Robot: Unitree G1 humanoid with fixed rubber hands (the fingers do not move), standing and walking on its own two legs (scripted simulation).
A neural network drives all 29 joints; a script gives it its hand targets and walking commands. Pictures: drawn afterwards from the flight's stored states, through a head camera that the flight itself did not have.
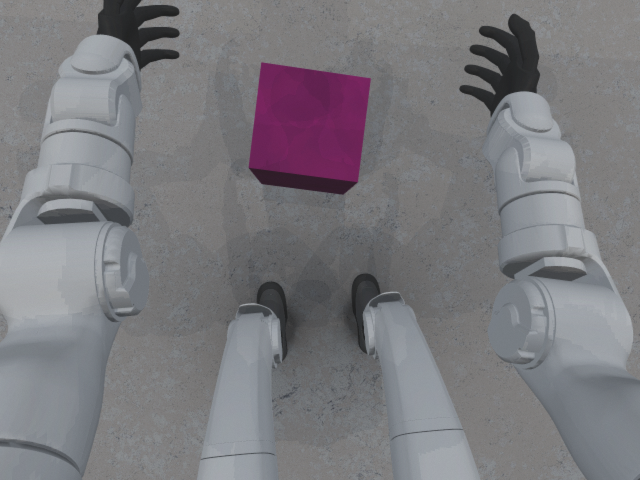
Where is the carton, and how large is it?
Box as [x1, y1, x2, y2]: [249, 62, 370, 194]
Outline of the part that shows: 261,62 249,168 261,183 342,194 357,182 370,78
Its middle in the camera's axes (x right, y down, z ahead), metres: -0.02 -0.22 +0.86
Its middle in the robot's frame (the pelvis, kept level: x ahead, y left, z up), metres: +0.56 -0.02 -0.54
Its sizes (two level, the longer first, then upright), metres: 0.210 0.200 0.250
